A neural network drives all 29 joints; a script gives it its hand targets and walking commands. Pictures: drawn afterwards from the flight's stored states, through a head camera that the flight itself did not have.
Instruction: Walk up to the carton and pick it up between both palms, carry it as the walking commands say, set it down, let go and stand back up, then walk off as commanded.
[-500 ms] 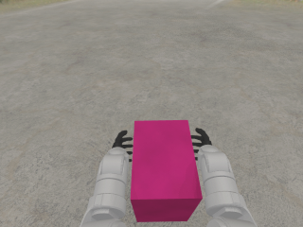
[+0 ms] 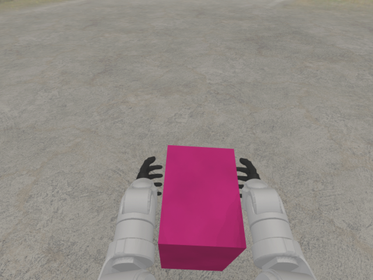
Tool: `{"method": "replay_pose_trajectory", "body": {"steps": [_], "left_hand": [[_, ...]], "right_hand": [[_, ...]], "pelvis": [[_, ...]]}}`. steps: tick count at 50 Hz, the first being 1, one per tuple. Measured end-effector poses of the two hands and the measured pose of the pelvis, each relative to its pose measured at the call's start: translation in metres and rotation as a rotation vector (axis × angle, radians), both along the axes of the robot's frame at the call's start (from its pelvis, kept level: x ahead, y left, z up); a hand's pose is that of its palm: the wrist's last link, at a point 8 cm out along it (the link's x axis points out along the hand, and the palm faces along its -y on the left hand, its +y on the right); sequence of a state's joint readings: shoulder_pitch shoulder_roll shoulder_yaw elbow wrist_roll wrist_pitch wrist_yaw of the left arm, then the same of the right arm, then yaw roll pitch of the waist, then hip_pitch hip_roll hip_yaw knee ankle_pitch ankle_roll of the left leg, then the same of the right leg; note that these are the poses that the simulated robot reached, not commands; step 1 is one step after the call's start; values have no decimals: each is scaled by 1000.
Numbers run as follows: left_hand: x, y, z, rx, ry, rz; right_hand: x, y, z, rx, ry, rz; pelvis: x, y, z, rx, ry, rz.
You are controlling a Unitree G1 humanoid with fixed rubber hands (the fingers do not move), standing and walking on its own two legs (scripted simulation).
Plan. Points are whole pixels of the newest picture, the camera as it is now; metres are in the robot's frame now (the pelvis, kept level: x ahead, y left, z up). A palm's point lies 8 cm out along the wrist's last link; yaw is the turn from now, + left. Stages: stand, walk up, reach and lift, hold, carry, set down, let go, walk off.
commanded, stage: reach and lift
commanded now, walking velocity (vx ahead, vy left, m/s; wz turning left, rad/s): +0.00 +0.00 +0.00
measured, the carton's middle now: (196, 210) +0.31 +0.01 -0.03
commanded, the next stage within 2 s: hold in 0.54 s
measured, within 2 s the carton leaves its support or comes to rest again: neither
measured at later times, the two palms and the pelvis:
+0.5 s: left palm (143, 188) +0.30 +0.13 +0.07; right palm (254, 190) +0.30 -0.12 +0.06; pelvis +0.00 +0.00 +0.00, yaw +0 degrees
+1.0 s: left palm (143, 194) +0.29 +0.13 +0.06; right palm (256, 196) +0.29 -0.12 +0.06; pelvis -0.02 +0.00 +0.00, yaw +1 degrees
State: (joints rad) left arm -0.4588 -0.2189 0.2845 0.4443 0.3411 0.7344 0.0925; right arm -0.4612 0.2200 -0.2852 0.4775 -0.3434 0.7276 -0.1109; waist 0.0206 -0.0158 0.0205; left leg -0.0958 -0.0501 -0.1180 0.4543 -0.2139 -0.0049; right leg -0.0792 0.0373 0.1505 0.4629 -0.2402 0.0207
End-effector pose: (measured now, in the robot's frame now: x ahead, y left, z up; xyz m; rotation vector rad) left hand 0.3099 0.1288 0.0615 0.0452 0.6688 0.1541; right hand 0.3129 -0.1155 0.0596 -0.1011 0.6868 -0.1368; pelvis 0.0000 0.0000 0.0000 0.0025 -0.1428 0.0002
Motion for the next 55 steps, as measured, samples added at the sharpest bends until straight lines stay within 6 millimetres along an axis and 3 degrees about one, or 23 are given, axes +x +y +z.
{"method": "replay_pose_trajectory", "body": {"steps": [43,55], "left_hand": [[-24,-2,1,5,6,-12],[-19,-2,2,7,1,-15]], "right_hand": [[-23,-4,2,11,0,19],[-21,-3,3,11,-4,3]], "pelvis": [[-14,-2,-2,-2,-33,12],[-14,1,-3,-3,-25,7]]}}
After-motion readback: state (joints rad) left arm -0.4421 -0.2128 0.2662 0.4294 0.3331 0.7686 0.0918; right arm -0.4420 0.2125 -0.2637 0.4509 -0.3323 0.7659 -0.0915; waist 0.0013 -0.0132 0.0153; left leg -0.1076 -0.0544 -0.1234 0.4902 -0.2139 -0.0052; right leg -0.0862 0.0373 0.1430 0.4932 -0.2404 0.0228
